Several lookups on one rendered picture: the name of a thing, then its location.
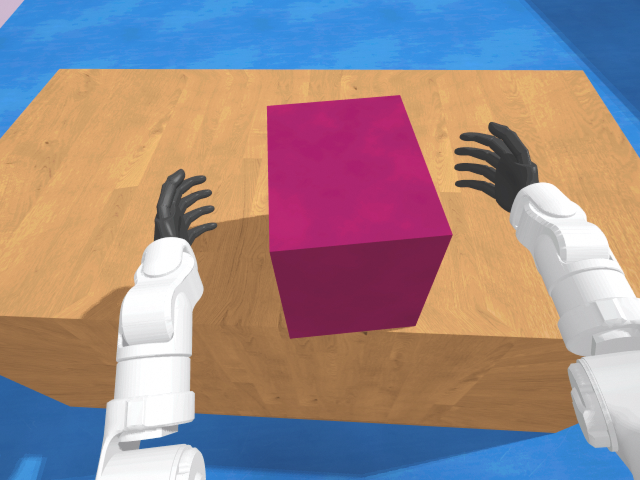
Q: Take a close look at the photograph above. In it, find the robot left upper arm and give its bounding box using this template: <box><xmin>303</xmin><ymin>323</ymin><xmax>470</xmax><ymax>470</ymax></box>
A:
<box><xmin>100</xmin><ymin>444</ymin><xmax>206</xmax><ymax>480</ymax></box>

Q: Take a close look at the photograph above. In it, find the right robot forearm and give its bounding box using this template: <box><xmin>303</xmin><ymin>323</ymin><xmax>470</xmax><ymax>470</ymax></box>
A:
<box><xmin>510</xmin><ymin>182</ymin><xmax>640</xmax><ymax>357</ymax></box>

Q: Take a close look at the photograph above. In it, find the robot left hand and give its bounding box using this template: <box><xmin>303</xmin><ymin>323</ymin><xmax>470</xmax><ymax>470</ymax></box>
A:
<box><xmin>154</xmin><ymin>169</ymin><xmax>217</xmax><ymax>246</ymax></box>

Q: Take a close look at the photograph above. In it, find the robot right upper arm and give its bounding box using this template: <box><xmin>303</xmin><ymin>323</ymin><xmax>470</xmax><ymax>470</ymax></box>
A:
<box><xmin>568</xmin><ymin>349</ymin><xmax>640</xmax><ymax>480</ymax></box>

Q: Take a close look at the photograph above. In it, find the pedestal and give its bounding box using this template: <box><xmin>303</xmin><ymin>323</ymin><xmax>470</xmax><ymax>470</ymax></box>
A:
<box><xmin>0</xmin><ymin>69</ymin><xmax>640</xmax><ymax>433</ymax></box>

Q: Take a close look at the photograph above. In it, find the robot right hand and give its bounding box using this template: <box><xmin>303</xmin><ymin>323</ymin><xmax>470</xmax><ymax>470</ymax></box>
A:
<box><xmin>454</xmin><ymin>122</ymin><xmax>539</xmax><ymax>213</ymax></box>

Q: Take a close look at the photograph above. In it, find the carton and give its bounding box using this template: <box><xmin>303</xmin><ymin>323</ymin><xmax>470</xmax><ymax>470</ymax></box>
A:
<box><xmin>267</xmin><ymin>95</ymin><xmax>453</xmax><ymax>339</ymax></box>

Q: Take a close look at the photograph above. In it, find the left robot forearm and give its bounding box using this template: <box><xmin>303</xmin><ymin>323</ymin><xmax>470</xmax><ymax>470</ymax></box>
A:
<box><xmin>95</xmin><ymin>237</ymin><xmax>204</xmax><ymax>480</ymax></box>

